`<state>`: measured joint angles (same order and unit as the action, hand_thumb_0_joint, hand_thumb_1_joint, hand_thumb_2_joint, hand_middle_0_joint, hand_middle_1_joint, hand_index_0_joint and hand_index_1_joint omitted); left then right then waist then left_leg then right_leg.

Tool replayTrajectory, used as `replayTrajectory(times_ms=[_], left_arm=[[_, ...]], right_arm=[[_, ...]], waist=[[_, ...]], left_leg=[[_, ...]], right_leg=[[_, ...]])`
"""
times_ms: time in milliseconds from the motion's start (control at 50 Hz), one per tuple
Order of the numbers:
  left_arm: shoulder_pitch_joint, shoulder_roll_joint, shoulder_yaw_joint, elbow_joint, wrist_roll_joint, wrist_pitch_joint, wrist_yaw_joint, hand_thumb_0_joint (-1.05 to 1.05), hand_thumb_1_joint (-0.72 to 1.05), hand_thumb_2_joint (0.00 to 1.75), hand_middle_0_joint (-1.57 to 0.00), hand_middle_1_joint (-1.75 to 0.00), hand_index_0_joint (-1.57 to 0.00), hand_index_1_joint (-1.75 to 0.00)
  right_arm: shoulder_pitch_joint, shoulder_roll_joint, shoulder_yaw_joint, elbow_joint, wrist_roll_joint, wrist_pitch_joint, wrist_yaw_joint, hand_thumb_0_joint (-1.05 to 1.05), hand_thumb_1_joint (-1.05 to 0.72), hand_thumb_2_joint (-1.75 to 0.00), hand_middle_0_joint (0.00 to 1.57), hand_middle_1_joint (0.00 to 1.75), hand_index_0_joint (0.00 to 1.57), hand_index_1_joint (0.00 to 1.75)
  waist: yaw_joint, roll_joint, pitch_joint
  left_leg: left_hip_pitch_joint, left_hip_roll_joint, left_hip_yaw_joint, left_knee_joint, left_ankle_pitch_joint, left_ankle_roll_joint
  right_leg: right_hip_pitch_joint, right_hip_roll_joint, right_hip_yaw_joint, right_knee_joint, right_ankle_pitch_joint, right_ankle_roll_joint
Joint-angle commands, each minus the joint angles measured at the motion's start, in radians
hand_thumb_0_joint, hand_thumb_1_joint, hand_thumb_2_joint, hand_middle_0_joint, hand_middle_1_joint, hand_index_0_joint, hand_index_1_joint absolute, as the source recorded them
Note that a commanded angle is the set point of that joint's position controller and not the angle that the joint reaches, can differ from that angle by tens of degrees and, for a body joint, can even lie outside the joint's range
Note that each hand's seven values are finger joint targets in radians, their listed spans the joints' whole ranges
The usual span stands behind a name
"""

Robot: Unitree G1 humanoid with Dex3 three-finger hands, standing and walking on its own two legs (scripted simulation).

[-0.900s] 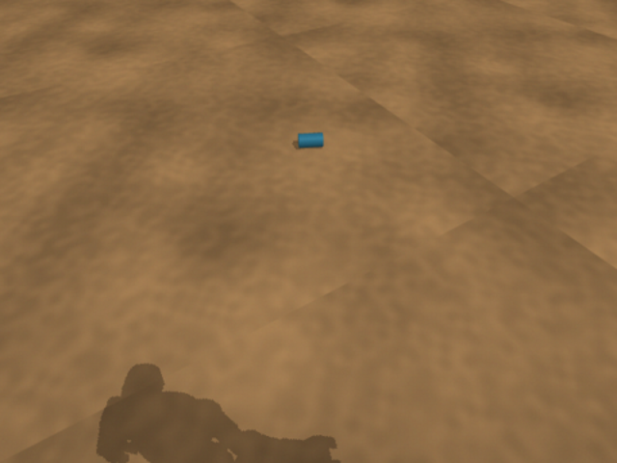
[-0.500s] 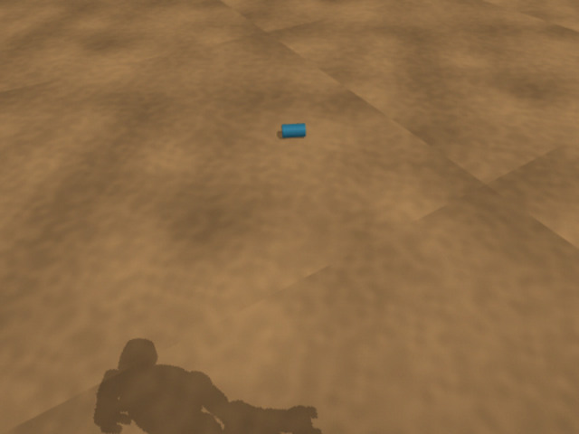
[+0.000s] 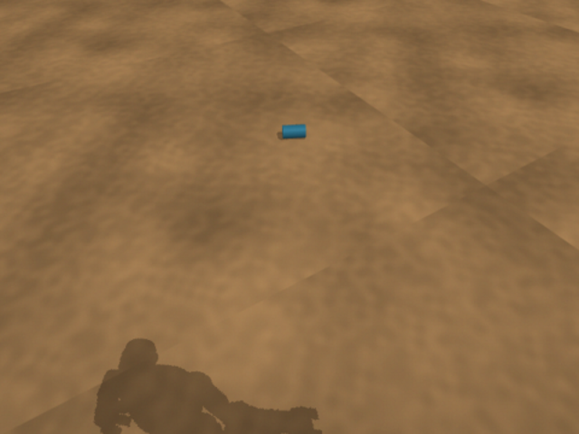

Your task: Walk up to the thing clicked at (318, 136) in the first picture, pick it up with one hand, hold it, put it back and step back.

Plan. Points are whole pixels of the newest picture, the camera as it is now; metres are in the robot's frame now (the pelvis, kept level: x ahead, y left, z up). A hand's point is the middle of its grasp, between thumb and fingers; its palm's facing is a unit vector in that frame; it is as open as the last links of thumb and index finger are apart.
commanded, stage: stand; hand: left
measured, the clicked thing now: (293, 131) +1.88 +0.05 -0.74
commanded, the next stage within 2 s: walk up in 0.22 s
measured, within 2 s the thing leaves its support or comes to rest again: neither
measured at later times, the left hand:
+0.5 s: hand out of the picture +0.12 +0.27 -0.15, palm faces -0.06 -0.92 -0.39, open 7.4 cm
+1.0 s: hand (184, 321) +0.37 +0.23 -0.16, palm faces -0.18 -0.93 -0.33, open 7.4 cm
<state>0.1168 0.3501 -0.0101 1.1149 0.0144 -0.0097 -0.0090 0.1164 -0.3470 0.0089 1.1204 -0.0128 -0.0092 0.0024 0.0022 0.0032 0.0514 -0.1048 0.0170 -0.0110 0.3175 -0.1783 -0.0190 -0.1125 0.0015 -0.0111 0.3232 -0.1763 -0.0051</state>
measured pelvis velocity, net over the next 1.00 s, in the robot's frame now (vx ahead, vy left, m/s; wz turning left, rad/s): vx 0.29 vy -0.02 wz -0.16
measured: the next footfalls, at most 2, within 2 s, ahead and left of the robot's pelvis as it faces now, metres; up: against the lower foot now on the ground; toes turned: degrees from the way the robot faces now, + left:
left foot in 0.80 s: +0.42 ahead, +0.07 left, +0.00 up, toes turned -2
right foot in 1.26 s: +0.51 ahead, -0.23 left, +0.00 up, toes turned -13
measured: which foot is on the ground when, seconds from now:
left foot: down 0.00-0.50, up 0.52-0.78, down 0.80-1.00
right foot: down 0.00-0.86, up 0.88-1.00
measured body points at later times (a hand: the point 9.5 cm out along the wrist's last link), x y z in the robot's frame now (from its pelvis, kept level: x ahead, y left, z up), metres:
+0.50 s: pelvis +0.06 -0.02 -0.02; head +0.04 -0.03 +0.43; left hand +0.12 +0.32 -0.13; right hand +0.10 -0.36 -0.14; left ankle +0.00 +0.13 -0.75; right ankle +0.00 -0.12 -0.75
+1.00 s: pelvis +0.29 -0.02 -0.02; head +0.29 -0.02 +0.43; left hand +0.37 +0.28 -0.14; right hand +0.36 -0.34 -0.12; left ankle +0.38 +0.07 -0.75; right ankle +0.22 -0.15 -0.67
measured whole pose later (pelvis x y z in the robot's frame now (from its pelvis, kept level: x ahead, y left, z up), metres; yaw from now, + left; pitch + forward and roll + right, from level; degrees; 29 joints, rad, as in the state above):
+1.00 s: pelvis +0.29 -0.02 -0.02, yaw -9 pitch -4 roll +1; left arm 0.32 0.41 0.02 0.91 -0.01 -0.06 -0.06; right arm 0.19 -0.37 -0.07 0.83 -0.01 -0.07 0.06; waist 0.02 -0.02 0.08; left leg -0.29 0.02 0.12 0.53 -0.17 0.05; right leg -0.36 -0.01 0.05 1.15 -0.38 -0.05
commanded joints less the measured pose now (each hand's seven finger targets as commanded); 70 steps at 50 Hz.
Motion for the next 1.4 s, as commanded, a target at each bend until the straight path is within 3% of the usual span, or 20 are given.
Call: replayTrajectory(times_ms=[0,180,200,240,420,460,480,520,600,700,760,800,840,860,980,1200,1220,1260,1300,1380], left_arm=[[-0.04,0.212,0.045,-0.058,-0.005,-0.026,0.018,0.0,0.9,0.9,-0.2,-0.3,-0.2,-0.3],[-0.036,0.211,0.043,-0.057,-0.005,-0.025,0.019,0.0,0.9,0.9,-0.2,-0.3,-0.2,-0.3],[0.031,0.329,0.125,-0.126,0.017,-0.038,-0.019,0.0,0.9,0.9,-0.2,-0.3,-0.2,-0.3],[-0.014,0.307,0.131,-0.139,0.029,-0.035,-0.044,0.0,0.9,0.9,-0.2,-0.3,-0.2,-0.3],[0.025,0.248,0.136,-0.214,0.027,-0.051,-0.075,0.0,0.9,0.9,-0.2,-0.3,-0.2,-0.3],[0.185,0.286,0.153,-0.152,0.025,-0.076,-0.065,0.0,0.9,0.9,-0.2,-0.3,-0.2,-0.3],[0.308,0.384,0.178,-0.13,0.032,-0.093,-0.052,0.0,0.9,0.9,-0.2,-0.3,-0.2,-0.3],[0.296,0.405,0.164,-0.161,0.004,-0.095,-0.041,0.0,0.9,0.9,-0.2,-0.3,-0.2,-0.3],[0.227,0.319,0.143,-0.206,-0.013,-0.089,-0.01,0.0,0.9,0.9,-0.2,-0.3,-0.2,-0.3],[0.169,0.331,0.136,-0.269,-0.011,-0.085,-0.019,0.0,0.9,0.9,-0.2,-0.3,-0.2,-0.3],[0.158,0.323,0.117,-0.284,-0.029,-0.081,-0.022,0.0,0.9,0.9,-0.2,-0.3,-0.2,-0.3],[0.222,0.264,0.098,-0.291,-0.035,-0.081,-0.014,0.0,0.9,0.9,-0.2,-0.3,-0.2,-0.3],[0.325,0.268,0.097,-0.298,-0.047,-0.081,-0.008,0.0,0.9,0.9,-0.2,-0.3,-0.2,-0.3],[0.334,0.333,0.102,-0.278,-0.046,-0.073,-0.007,0.0,0.9,0.9,-0.2,-0.3,-0.2,-0.3],[0.307,0.277,0.114,-0.237,-0.015,-0.071,-0.056,0.0,0.9,0.9,-0.2,-0.3,-0.2,-0.3],[0.304,0.298,0.166,-0.221,0.009,-0.076,-0.076,0.0,0.9,0.9,-0.2,-0.3,-0.2,-0.3],[0.358,0.325,0.179,-0.209,0.014,-0.085,-0.066,0.0,0.9,0.9,-0.2,-0.3,-0.2,-0.3],[0.361,0.402,0.181,-0.251,0.024,-0.11,-0.039,0.0,0.9,0.9,-0.2,-0.3,-0.2,-0.3],[0.224,0.43,0.17,-0.283,-0.007,-0.112,-0.03,0.0,0.9,0.9,-0.2,-0.3,-0.2,-0.3],[0.163,0.35,0.147,-0.271,-0.019,-0.122,-0.024,0.0,0.9,0.9,-0.2,-0.3,-0.2,-0.3]], right_arm=[[-0.036,-0.207,-0.044,-0.055,0.004,-0.023,-0.013,0.0,-0.9,-0.9,0.2,0.3,0.2,0.3],[-0.035,-0.213,-0.046,-0.054,0.005,-0.02,-0.012,0.0,-0.9,-0.9,0.2,0.3,0.2,0.3],[0.033,-0.328,-0.119,-0.119,-0.022,-0.049,0.011,0.0,-0.9,-0.9,0.2,0.3,0.2,0.3],[0.026,-0.325,-0.134,-0.122,-0.037,-0.052,0.032,0.0,-0.9,-0.9,0.2,0.3,0.2,0.3],[-0.007,-0.342,-0.169,-0.218,-0.035,-0.063,0.052,0.0,-0.9,-0.9,0.2,0.3,0.2,0.3],[-0.091,-0.274,-0.14,-0.256,-0.03,-0.055,0.057,0.0,-0.9,-0.9,0.2,0.3,0.2,0.3],[-0.115,-0.2,-0.112,-0.293,-0.019,-0.061,0.061,0.0,-0.9,-0.9,0.2,0.3,0.2,0.3],[-0.167,-0.253,-0.109,-0.316,-0.026,-0.071,0.044,0.0,-0.9,-0.9,0.2,0.3,0.2,0.3],[-0.064,-0.258,-0.113,-0.283,-0.007,-0.06,0.059,0.0,-0.9,-0.9,0.2,0.3,0.2,0.3],[-0.142,-0.219,-0.113,-0.36,-0.004,-0.052,0.076,0.0,-0.9,-0.9,0.2,0.3,0.2,0.3],[0.098,-0.244,-0.156,-0.292,-0.01,-0.056,0.064,0.0,-0.9,-0.9,0.2,0.3,0.2,0.3],[0.345,-0.309,-0.2,-0.251,-0.041,-0.052,0.043,0.0,-0.9,-0.9,0.2,0.3,0.2,0.3],[0.345,-0.406,-0.221,-0.293,-0.018,-0.066,0.034,0.0,-0.9,-0.9,0.2,0.3,0.2,0.3],[0.235,-0.424,-0.23,-0.315,0.007,-0.064,0.035,0.0,-0.9,-0.9,0.2,0.3,0.2,0.3],[0.073,-0.289,-0.152,-0.357,0.013,-0.095,0.046,0.0,-0.9,-0.9,0.2,0.3,0.2,0.3],[0.019,-0.299,-0.147,-0.358,-0.009,-0.086,0.062,0.0,-0.9,-0.9,0.2,0.3,0.2,0.3],[0.055,-0.265,-0.13,-0.352,-0.017,-0.08,0.061,0.0,-0.9,-0.9,0.2,0.3,0.2,0.3],[0.132,-0.195,-0.093,-0.348,0.001,-0.072,0.059,0.0,-0.9,-0.9,0.2,0.3,0.2,0.3],[0.111,-0.305,-0.116,-0.329,0.004,-0.082,0.046,0.0,-0.9,-0.9,0.2,0.3,0.2,0.3],[0.171,-0.301,-0.119,-0.251,0.021,-0.075,0.061,0.0,-0.9,-0.9,0.2,0.3,0.2,0.3]], waist=[[-0.001,-0.002,-0.083],[-0.002,0.001,-0.083],[-0.002,-0.025,-0.209],[-0.012,0.019,-0.039],[0.016,0.129,0.069],[0.112,-0.023,0.089],[0.156,-0.32,0.076],[0.136,-0.082,0.181],[0.06,-0.083,0.033],[0.062,-0.14,0.027],[-0.049,-0.064,-0.106],[-0.155,0.078,-0.255],[-0.125,0.232,-0.324],[-0.076,0.199,-0.253],[0.034,0.063,0.037],[0.105,0.005,-0.039],[0.131,-0.103,-0.059],[0.12,-0.308,0.025],[0.067,-0.186,0.098],[0.01,-0.162,0.071]], left_leg=[[0.008,0.112,-0.082,-0.039,0.139,0.038],[0.015,0.11,-0.077,-0.036,0.121,0.039],[0.041,0.092,-0.085,0.068,-0.422,0.111],[-0.09,0.1,-0.12,0.074,-0.602,0.12],[-0.101,0.294,-0.266,-0.079,-0.554,0.227],[-0.38,0.136,-0.056,0.26,-0.413,0.144],[-0.671,-0.02,0.102,0.679,-0.321,0.069],[-0.791,0.046,-0.018,0.7,-0.334,0.042],[-0.643,0.057,-0.015,0.653,-0.177,0.061],[-0.344,0.039,0.068,0.248,0.006,0.045],[0.145,-0.003,0.094,0.208,0.201,0.086],[0.452,0.028,0.025,0.251,0.079,0.145],[0.433,0.389,-0.667,-0.045,-0.492,0.302],[0.301,0.454,-0.69,-0.124,-0.636,0.337],[-0.257,0.229,-0.139,-0.155,-0.312,0.205],[-0.479,0.155,-0.005,0.13,-0.547,0.156],[-0.565,0.103,0.034,0.332,-0.537,0.136],[-0.742,-0.074,-0.014,0.883,-0.322,0.06],[-0.734,0.036,-0.107,0.886,-0.224,0.053],[-0.523,0.054,-0.121,0.706,-0.088,0.035]], right_leg=[[0.016,-0.131,0.104,-0.044,0.145,-0.023],[0.021,-0.132,0.104,-0.047,0.144,-0.024],[-0.012,-0.086,0.134,0.042,-0.392,-0.061],[-0.219,-0.111,0.202,0.074,-0.591,-0.082],[-0.249,-0.048,0.02,0.242,-0.328,-0.027],[0.1,-0.038,0.141,0.034,-0.346,-0.085],[0.312,-0.251,0.539,-0.108,-0.335,-0.143],[0.291,-0.423,0.693,-0.152,0.037,-0.257],[0.368,-0.204,0.261,-0.026,0.456,-0.1],[0.109,-0.115,0.076,-0.064,0.296,-0.127],[-0.118,-0.127,0.043,0.186,0.404,-0.119],[-0.296,-0.064,0.023,0.58,0.324,-0.078],[-0.504,0.105,0.122,0.959,-0.354,-0.078],[-0.494,0.003,0.148,1.001,-0.329,-0.093],[-0.302,-0.093,0.066,0.709,-0.141,-0.009],[0.09,-0.068,-0.049,0.327,-0.054,-0.017],[0.203,-0.064,-0.007,0.278,-0.197,-0.042],[0.12,-0.393,0.614,-0.131,-0.659,-0.159],[0.016,-0.457,0.712,-0.227,-0.625,-0.242],[-0.062,-0.283,0.222,-0.147,-0.216,-0.152]])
